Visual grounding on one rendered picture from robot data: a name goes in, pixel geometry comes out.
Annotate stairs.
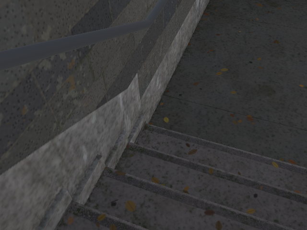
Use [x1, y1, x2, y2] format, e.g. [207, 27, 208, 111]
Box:
[57, 123, 307, 230]

